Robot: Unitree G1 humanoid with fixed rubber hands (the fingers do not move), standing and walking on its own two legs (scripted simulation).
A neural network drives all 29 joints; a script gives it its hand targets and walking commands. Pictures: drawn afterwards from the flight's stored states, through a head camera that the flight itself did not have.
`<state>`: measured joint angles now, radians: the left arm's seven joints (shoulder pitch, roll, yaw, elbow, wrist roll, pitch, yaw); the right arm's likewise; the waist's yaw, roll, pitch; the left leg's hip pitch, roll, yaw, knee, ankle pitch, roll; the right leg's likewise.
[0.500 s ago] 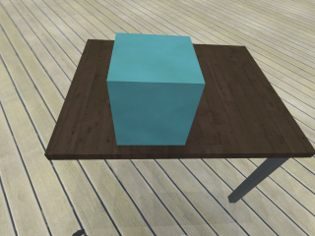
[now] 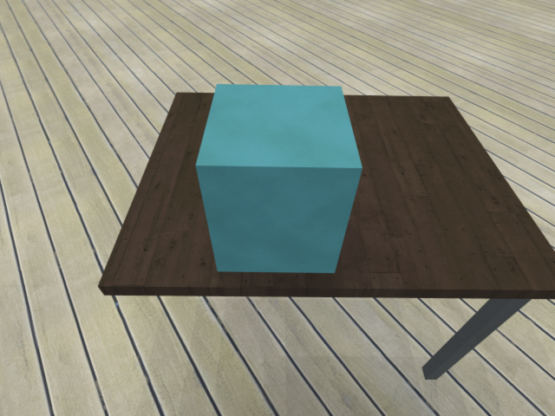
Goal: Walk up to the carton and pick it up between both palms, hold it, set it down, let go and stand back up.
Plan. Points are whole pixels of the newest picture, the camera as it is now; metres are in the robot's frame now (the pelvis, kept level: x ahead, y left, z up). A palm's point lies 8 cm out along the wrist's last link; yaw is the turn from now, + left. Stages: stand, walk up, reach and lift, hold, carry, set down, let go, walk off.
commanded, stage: walk up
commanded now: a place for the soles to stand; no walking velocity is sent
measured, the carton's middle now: (277, 181) +0.54 +0.02 +0.03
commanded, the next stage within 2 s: reach and lift in 0.80 s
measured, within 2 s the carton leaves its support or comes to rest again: neither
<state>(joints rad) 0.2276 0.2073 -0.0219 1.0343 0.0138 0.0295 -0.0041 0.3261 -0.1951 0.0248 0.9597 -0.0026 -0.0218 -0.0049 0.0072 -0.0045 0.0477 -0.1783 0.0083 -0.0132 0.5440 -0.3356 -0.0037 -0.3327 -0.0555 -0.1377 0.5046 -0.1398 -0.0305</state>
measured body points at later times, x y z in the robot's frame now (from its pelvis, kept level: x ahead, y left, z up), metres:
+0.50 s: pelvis +0.03 -0.01 -0.01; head +0.05 -0.01 +0.44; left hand +0.06 +0.24 -0.16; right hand +0.09 -0.25 -0.15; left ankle -0.02 +0.13 -0.73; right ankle +0.09 -0.11 -0.73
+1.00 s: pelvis +0.00 -0.02 -0.04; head +0.06 -0.01 +0.40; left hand +0.14 +0.26 -0.16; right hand +0.19 -0.25 -0.16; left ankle -0.02 +0.13 -0.73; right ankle +0.08 -0.11 -0.73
